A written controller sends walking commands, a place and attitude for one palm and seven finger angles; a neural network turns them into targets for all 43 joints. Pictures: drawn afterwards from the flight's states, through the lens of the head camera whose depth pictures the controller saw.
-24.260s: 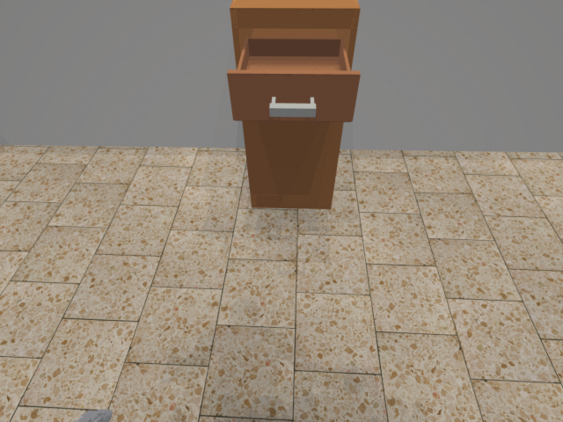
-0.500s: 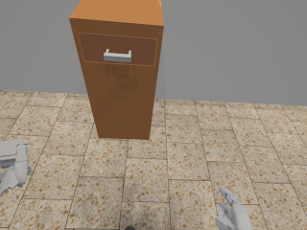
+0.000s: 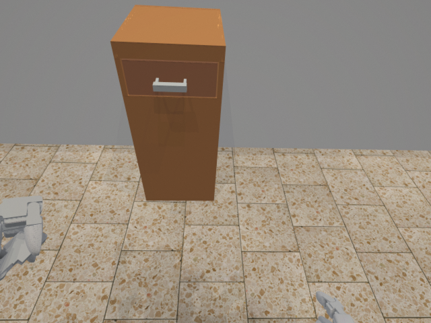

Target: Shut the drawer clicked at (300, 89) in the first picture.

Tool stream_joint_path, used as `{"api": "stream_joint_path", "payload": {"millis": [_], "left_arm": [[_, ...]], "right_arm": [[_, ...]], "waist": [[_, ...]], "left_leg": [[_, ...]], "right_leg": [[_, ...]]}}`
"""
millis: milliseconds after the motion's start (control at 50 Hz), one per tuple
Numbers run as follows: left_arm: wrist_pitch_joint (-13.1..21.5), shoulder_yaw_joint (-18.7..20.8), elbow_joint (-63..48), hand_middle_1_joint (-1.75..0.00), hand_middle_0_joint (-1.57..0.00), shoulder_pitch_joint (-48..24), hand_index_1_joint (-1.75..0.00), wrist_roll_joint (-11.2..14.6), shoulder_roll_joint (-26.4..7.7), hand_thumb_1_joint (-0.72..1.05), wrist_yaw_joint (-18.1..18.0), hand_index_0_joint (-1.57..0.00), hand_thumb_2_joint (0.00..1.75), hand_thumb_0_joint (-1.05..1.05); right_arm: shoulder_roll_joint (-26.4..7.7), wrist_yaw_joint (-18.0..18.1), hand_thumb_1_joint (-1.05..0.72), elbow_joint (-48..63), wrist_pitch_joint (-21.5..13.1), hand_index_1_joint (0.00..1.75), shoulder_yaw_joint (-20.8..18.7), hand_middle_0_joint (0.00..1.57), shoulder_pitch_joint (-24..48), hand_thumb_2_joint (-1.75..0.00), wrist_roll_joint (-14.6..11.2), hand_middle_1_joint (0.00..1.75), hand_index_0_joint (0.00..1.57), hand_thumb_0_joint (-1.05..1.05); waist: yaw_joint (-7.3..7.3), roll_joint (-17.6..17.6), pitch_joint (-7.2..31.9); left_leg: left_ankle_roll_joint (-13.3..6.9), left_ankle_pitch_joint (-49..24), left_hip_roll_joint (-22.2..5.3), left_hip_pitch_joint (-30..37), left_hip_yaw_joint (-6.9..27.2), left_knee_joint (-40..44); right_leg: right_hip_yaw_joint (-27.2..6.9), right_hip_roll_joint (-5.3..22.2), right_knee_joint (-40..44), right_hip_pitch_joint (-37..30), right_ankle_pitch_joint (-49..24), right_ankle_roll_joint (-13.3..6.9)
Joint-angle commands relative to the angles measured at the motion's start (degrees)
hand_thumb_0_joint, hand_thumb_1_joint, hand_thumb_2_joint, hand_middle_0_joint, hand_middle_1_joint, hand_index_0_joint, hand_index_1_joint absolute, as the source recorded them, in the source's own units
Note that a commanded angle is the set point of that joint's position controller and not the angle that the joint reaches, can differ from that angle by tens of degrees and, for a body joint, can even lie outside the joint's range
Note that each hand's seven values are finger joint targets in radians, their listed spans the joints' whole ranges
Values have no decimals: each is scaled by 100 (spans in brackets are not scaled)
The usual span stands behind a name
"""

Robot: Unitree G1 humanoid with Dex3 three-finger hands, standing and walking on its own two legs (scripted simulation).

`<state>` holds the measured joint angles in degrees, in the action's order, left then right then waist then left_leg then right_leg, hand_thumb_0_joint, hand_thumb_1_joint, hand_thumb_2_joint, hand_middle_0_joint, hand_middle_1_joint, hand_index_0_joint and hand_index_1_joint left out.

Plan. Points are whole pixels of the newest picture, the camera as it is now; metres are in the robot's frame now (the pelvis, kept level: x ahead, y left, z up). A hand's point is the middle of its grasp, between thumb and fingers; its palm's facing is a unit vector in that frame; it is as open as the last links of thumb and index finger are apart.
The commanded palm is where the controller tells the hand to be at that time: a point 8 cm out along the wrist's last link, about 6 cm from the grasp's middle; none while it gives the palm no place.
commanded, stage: stop stepping back and stand still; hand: left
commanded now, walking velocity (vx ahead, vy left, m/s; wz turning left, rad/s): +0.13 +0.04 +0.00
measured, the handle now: (170, 83) +0.90 +0.21 +0.00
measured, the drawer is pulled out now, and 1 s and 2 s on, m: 0.00 0.00 0.00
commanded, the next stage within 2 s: let the arm hang, fingers relaxed in 0.78 s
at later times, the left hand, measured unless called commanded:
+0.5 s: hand (25, 229) +0.20 +0.28 +0.15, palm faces +0.40 -0.81 -0.43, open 3.2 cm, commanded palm +0.14 +0.31 +0.18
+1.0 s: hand (56, 273) +0.20 +0.30 +0.00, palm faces +0.18 -0.87 -0.46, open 3.1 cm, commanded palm none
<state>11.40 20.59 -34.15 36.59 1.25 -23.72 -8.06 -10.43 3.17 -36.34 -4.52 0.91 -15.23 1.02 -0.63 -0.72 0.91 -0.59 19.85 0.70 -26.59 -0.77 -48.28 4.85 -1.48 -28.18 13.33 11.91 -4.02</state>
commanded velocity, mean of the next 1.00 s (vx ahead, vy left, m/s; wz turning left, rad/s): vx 0.01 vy -0.01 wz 0.00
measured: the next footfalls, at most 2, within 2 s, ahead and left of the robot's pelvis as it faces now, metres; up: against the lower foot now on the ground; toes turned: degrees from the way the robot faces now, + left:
left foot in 0.14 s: +0.08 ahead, +0.13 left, +0.00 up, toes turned +3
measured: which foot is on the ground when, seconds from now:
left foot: up 0.00-0.12, down 0.14-1.00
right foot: down 0.00-1.00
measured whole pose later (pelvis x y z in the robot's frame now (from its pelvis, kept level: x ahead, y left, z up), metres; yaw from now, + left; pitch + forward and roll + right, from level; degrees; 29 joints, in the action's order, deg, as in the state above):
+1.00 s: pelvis +0.02 +0.04 +0.00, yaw +3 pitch +1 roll -1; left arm 2.9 7.9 9.2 19.7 -1.9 -19.4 -1.7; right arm -16.2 -0.8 -43.0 -2.6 -0.9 -7.5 0.2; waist 0.8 3.8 1.1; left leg -2.8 15.2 1.8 -18.3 -1.4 -32.7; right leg 3.0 1.1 -31.5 15.8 16.4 0.3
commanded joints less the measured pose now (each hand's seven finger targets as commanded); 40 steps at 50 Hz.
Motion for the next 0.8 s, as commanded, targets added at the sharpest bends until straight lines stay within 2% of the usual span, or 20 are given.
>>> {"api": "stream_joint_path", "payload": {"millis": [0, 40, 80, 100, 120, 140, 160, 200, 240, 260, 300, 320, 340, 360, 400, 440, 480, 540, 640, 780], "left_arm": [[271, 530, -437, -160, -140, -610, -160, 66, -567, 90, -121, -140, 90, 0], [286, 377, -677, -160, -140, -916, -160, 18, -549, 90, -138, -140, 90, 0], [355, 377, -962, -160, -140, -950, -160, 5, -566, 90, -199, -140, 90, 0], [402, 420, -1148, -160, -140, -951, -160, 6, -604, 90, -212, -140, 90, 0], [440, 448, -1318, -160, -140, -828, -160, 29, -587, 90, -215, -140, 90, 0], [484, 595, -1475, -160, -140, -845, -160, 15, -695, 90, -224, -140, 90, 0], [471, 737, -1373, -160, -140, -859, -160, -22, -821, 90, -191, -140, 90, 0], [422, 793, -1322, -160, -140, -523, -160, -41, -803, 90, -194, -140, 90, 0], [397, 770, -1195, -160, -140, -156, -160, -41, -705, 90, -185, -140, 90, 0], [396, 740, -1032, -160, -140, -13, -160, -28, -641, 90, -168, -140, 90, 0], [418, 830, -940, -160, -140, -174, -160, 76, -772, 90, -137, -140, 90, 0], [365, 729, -814, -160, -140, -186, -160, 110, -639, 90, -139, -140, 90, 0], [331, 678, -686, -160, -140, -87, -160, 114, -572, 90, -149, -140, 90, 0], [333, 628, -726, -160, -140, -133, -160, 108, -526, 90, -156, -140, 90, 0], [382, 660, -788, -160, -140, -126, -160, 101, -593, 90, -177, -140, 90, 0], [429, 601, -1067, -160, -140, -240, -160, 87, -628, 90, -154, -140, 90, 0], [484, 619, -1177, -160, -140, -339, -160, 38, -675, 90, -143, -140, 90, 0], [508, 636, -1203, -160, -140, -193, -160, 30, -699, 90, -124, -140, 90, 0], [495, 705, -1031, -160, -140, 251, -160, 120, -635, 90, -105, -140, 90, 0], [443, 639, -863, -160, -140, 155, -160, 174, -570, 90, -92, -140, 90, 0]], "right_arm": [[-729, 186, -90, 791, -319, 30, -344, 20, 617, -90, -57, 30, 20, 0], [-700, 258, -90, 807, -382, 30, -286, 20, 871, -90, -50, 30, 20, 0], [-730, 309, -90, 789, -514, 30, -253, 20, 775, -90, -25, 30, 20, 0], [-823, 316, -90, 832, -565, 30, -270, 20, 732, -90, -14, 30, 20, 0], [-905, 320, -90, 938, -598, 30, -294, 20, 722, -90, -35, 30, 20, 0], [-874, 255, -90, 935, -602, 30, -266, 20, 712, -90, -45, 30, 20, 0], [-729, 223, -90, 848, -638, 30, -243, 20, 767, -90, -26, 30, 20, 0], [-680, 138, -90, 886, -659, 30, -247, 20, 743, -90, -37, 30, 20, 0], [-721, 93, -90, 924, -620, 30, -254, 20, 776, -90, -61, 30, 20, 0], [-731, 67, -90, 930, -568, 30, -271, 20, 724, -90, -64, 30, 20, 0], [-707, 36, -90, 939, -495, 30, -327, 20, 721, -90, -64, 30, 20, 0], [-713, 29, -90, 863, -488, 30, -366, 20, 694, -90, -105, 30, 20, 0], [-701, 20, -90, 814, -442, 30, -359, 20, 628, -90, -113, 30, 20, 0], [-688, 13, -90, 819, -419, 30, -321, 20, 653, -90, -119, 30, 20, 0], [-685, 68, -90, 805, -442, 30, -257, 20, 729, -90, -115, 30, 20, 0], [-819, 142, -90, 909, -490, 30, -295, 20, 906, -90, -101, 30, 20, 0], [-729, 157, -90, 901, -489, 30, -211, 20, 886, -90, -77, 30, 20, 0], [-729, 141, -90, 945, -535, 30, -242, 20, 861, -90, -92, 30, 20, 0], [-755, 80, -90, 1027, -444, 30, -287, 20, 850, -90, -122, 30, 20, 0], [-769, 129, -90, 1082, -306, 30, -293, 20, 919, -90, -138, 30, 20, 0]], "waist": [[-160, -780, -236], [-93, -631, -391], [-83, 48, -293], [-77, 620, -310], [-59, 1343, -276], [-39, 1562, -83], [-87, 1626, -137], [-7, 1306, -286], [74, 866, -129], [25, 457, -101], [-74, -677, 7], [-48, -763, 0], [-66, -672, -86], [-77, -610, -10], [-68, -377, 143], [39, 256, 262], [51, 981, 378], [81, 696, 476], [42, 414, 603], [20, 380, 488]], "left_leg": [[-27, 33, -401, 391, -31, -471], [-125, 113, -429, 1087, -240, 727], [-185, 196, -283, 1579, -387, 1968], [-357, 694, -587, 1569, 281, 2605], [-627, 736, -1260, 1675, 1373, 3115], [-841, 881, -1746, 1343, 2214, 3497], [-899, 1628, -1880, 799, 2364, 3951], [-852, 1406, -1718, 369, 1804, 3721], [-502, 926, -1261, 33, 928, 3024], [-318, 645, -879, -51, 551, 2525], [-28, 184, -219, 208, -20, 1123], [15, 127, -160, 371, -25, 622], [11, -64, -221, 401, 53, 507], [-6, -193, -272, 550, 79, 853], [-79, -783, -316, 1248, 107, 2049], [-196, -1836, -729, 1715, 521, 2521], [-250, -2550, -991, 1653, 978, 2834], [-201, -2833, -952, 1699, 763, 2692], [-51, -2432, -636, 1462, 462, 2481], [-46, -2050, -588, 1478, 396, 2598]], "right_leg": [[-1650, 1684, 1848, 1513, 3194, -492], [-1248, 1565, 1541, 1688, 3051, -417], [-997, 1203, 951, 1368, 2722, -242], [-836, 866, 244, 1312, 2393, -40], [-425, 376, -733, 1427, 1658, 226], [-162, 82, -1460, 1185, 1519, 405], [-349, 184, -2011, 970, 1722, 398], [-413, 265, -1553, 450, 1487, 370], [-244, 217, -155, -537, 950, 378], [-497, 300, 476, -738, 751, 307], [-2156, 1284, 1423, -89, 1348, -185], [-2546, 1589, 1649, 255, 1713, -347], [-2468, 1655, 1604, 257, 1324, -441], [-2068, 1576, 1342, 93, 619, -428], [-1248, 1125, 781, 7, -140, -79], [-784, 565, 280, -28, -586, 287], [-394, 306, -165, -243, -636, 430], [-387, 323, 64, -458, -752, 430], [-626, 460, 356, -842, -1508, 333], [-690, 466, 534, -667, -1351, 353]]}}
